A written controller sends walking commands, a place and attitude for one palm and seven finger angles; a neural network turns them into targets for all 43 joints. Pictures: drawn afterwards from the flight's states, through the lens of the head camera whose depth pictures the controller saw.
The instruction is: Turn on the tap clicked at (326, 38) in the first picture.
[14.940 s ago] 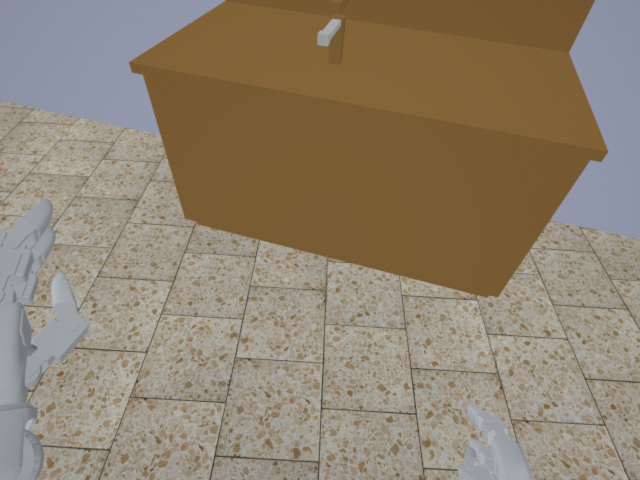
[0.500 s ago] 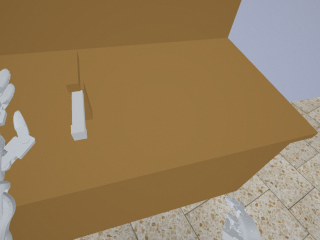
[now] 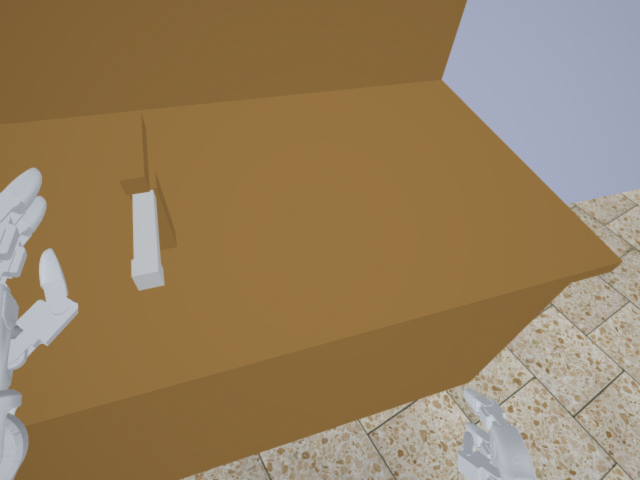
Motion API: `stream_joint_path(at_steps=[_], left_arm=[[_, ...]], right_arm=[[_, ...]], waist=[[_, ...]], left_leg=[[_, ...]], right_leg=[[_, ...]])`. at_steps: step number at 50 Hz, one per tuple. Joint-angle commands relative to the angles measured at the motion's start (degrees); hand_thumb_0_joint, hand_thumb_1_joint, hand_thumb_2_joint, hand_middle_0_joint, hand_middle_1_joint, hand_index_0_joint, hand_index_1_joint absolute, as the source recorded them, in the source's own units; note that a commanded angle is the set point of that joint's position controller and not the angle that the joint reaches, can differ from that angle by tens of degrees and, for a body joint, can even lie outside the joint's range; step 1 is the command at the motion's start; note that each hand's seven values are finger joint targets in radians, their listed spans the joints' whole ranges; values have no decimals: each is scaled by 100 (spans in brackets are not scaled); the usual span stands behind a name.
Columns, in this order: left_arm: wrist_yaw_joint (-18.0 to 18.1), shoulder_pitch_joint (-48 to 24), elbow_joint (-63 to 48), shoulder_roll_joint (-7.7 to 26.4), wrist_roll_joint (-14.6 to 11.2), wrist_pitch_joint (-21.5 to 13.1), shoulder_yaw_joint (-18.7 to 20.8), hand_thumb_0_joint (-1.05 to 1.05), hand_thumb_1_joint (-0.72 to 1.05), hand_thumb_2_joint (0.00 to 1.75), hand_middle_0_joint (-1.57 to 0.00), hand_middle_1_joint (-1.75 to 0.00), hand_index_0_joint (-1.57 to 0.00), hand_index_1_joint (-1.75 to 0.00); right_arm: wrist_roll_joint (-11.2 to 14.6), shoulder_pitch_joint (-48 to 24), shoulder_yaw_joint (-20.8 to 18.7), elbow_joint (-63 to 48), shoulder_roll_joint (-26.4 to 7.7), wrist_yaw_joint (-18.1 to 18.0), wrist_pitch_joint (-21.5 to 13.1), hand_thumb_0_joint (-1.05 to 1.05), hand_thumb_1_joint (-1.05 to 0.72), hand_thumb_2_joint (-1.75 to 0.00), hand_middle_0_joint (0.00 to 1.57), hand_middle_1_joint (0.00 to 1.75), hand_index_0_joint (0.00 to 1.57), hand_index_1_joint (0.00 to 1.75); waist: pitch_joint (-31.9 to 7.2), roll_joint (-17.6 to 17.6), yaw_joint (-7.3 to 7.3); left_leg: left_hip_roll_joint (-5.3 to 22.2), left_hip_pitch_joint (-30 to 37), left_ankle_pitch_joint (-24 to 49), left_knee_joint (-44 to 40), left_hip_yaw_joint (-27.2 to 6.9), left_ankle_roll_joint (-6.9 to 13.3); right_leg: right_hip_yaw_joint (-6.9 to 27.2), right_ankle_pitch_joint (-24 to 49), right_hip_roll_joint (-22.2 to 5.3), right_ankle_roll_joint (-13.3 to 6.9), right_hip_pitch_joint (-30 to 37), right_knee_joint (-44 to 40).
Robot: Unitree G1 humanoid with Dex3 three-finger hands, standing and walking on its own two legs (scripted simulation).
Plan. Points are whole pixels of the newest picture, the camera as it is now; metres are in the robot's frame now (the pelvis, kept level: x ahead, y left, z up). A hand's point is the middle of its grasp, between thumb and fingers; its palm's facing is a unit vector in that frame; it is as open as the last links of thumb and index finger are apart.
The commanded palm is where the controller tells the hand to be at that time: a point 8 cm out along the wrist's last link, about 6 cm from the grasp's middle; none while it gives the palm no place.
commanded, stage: look again from close up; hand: left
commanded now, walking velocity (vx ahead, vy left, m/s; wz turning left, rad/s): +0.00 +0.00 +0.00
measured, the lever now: (148, 272) +0.30 +0.24 +0.10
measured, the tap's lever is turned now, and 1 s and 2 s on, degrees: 0 0 0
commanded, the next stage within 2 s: shuffle to correct the standing spot in 0.06 s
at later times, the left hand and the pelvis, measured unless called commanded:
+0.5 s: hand (111, 309) +0.22 +0.22 +0.17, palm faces +0.37 -0.86 -0.36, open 7.4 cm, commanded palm +0.16 +0.25 +0.17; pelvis -0.01 -0.03 +0.00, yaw -1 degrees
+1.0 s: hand (189, 327) +0.21 +0.15 +0.16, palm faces +0.32 -0.86 -0.39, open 7.4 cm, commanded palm +0.16 +0.19 +0.17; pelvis -0.01 -0.09 +0.00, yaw -2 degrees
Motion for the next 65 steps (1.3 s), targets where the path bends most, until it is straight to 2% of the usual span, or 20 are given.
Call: stream_joint_path(at_steps=[1,3,4,8,9,13,14,16,23,24,28,37,41,47,52,53,56,59,63,65], left_arm=[[52,-324,-624,754,-63,-219,445,0,90,90,-20,-30,-20,-30],[77,-440,-702,867,-30,-201,509,0,90,90,-20,-30,-20,-30],[46,-487,-681,673,-49,-218,303,0,90,90,-20,-30,-20,-30],[112,-790,-1164,1016,20,-241,499,0,90,90,-20,-30,-20,-30],[97,-776,-1063,827,-14,-254,352,0,90,90,-20,-30,-20,-30],[130,-713,-1212,1119,-24,-250,678,0,90,90,-20,-30,-20,-30],[92,-704,-1095,861,-65,-237,461,0,90,90,-20,-30,-20,-30],[82,-700,-1100,907,-71,-237,521,0,90,90,-20,-30,-20,-30],[-11,-251,-981,931,-144,-116,580,0,90,90,-20,-30,-20,-30],[-47,-246,-902,770,-183,-100,428,0,90,90,-20,-30,-20,-30],[-27,-329,-1348,1114,-194,-90,731,0,90,90,-20,-30,-20,-30],[-45,-181,-1412,1070,-309,-54,717,0,90,90,-20,-30,-20,-30],[-58,-33,-1246,1044,-347,30,736,0,90,90,-20,-30,-20,-30],[-2,-30,-1221,1079,-350,88,727,0,90,90,-20,-30,-20,-30],[30,10,-1576,1207,-348,-11,811,0,90,90,-20,-30,-20,-30],[53,13,-1664,1309,-339,-40,886,0,90,90,-20,-30,-20,-30],[16,115,-1611,1314,-328,-165,975,0,90,90,-20,-30,-20,-30],[-51,291,-1506,1215,-314,-223,943,0,90,90,-20,-30,-20,-30],[-114,672,-1410,1208,-336,-201,1077,0,90,90,-20,-30,-20,-30],[-129,600,-1528,1242,-362,-164,1077,0,90,90,-20,-30,-20,-30]], right_arm=[[43,-431,-340,-902,-736,-76,-260,0,-90,-90,20,30,20,30],[68,-570,-301,-912,-707,-97,-258,0,-90,-90,20,30,20,30],[20,-524,-278,-906,-725,-98,-244,0,-90,-90,20,30,20,30],[51,-624,-278,-930,-714,-111,-331,0,-90,-90,20,30,20,30],[4,-556,-243,-907,-696,-121,-325,0,-90,-90,20,30,20,30],[50,-592,-271,-917,-644,-129,-383,0,-90,-90,20,30,20,30],[16,-512,-263,-908,-657,-117,-352,0,-90,-90,20,30,20,30],[30,-456,-331,-929,-669,-102,-365,0,-90,-90,20,30,20,30],[89,-524,-363,-989,-651,-23,-284,0,-90,-90,20,30,20,30],[48,-450,-350,-971,-674,-19,-251,0,-90,-90,20,30,20,30],[82,-564,-380,-1034,-650,-50,-287,0,-90,-90,20,30,20,30],[32,-398,-470,-1001,-704,-123,-351,0,-90,-90,20,30,20,30],[52,-367,-497,-975,-723,-141,-322,0,-90,-90,20,30,20,30],[82,-309,-494,-956,-709,-151,-275,0,-90,-90,20,30,20,30],[66,-331,-475,-987,-692,-183,-292,0,-90,-90,20,30,20,30],[57,-413,-436,-956,-677,-194,-289,0,-90,-90,20,30,20,30],[17,-335,-468,-990,-682,-199,-266,0,-90,-90,20,30,20,30],[-25,-303,-468,-971,-664,-188,-223,0,-90,-90,20,30,20,30],[27,-282,-551,-1025,-677,-167,-273,0,-90,-90,20,30,20,30],[44,-237,-561,-1083,-720,-161,-249,0,-90,-90,20,30,20,30]], waist=[[-715,280,-89],[-643,267,-76],[-654,247,-89],[-674,639,-69],[-691,527,-76],[-792,728,-42],[-759,663,-64],[-773,760,-67],[-861,532,-63],[-870,481,-85],[-969,473,-63],[-1043,549,-87],[-1049,210,-104],[-913,-68,-144],[-866,239,-117],[-842,507,-120],[-1011,560,-73],[-1216,612,-106],[-1406,602,-68],[-1344,404,-63]], left_leg=[[796,-230,348,-767,-896,-521],[786,-254,-38,-841,-889,-447],[769,-290,-156,-858,-922,-390],[753,-346,-436,-905,-942,-331],[772,-394,-535,-1016,-1003,-333],[923,-271,-226,-1125,-1070,-451],[938,-313,-165,-1184,-1095,-463],[1024,-213,152,-1125,-1087,-530],[1149,-16,807,-842,-895,-535],[1135,-138,745,-879,-933,-506],[1119,-67,638,-622,-817,-420],[979,-81,250,-185,-635,-353],[938,-49,236,33,-506,-333],[760,7,-200,380,-352,-311],[860,-25,272,263,-389,-297],[936,-7,544,100,-424,-299],[1208,-213,1276,-19,-528,-242],[1360,-193,1972,-37,-596,-239],[1360,-354,1254,87,-577,-247],[1241,-657,93,150,-508,-259]], right_leg=[[518,534,-367,-190,473,-258],[554,256,-341,-168,363,-367],[546,156,-340,-174,361,-407],[628,-10,-336,-180,413,-405],[556,-89,-273,-163,452,-403],[486,197,-141,-122,556,-199],[455,197,-103,-118,554,-191],[474,323,-110,-128,527,-128],[418,559,-129,-109,335,-113],[397,531,-111,-95,384,-118],[529,709,-192,-131,323,-128],[846,714,-354,-175,60,-314],[898,762,-432,-48,-80,-415],[1155,-45,-644,43,-515,-843],[1019,603,-626,185,-448,-683],[900,912,-563,229,-376,-577],[668,1662,-407,445,91,-123],[510,1970,-334,359,282,183],[630,1570,-406,191,370,254],[768,840,-483,168,308,153]])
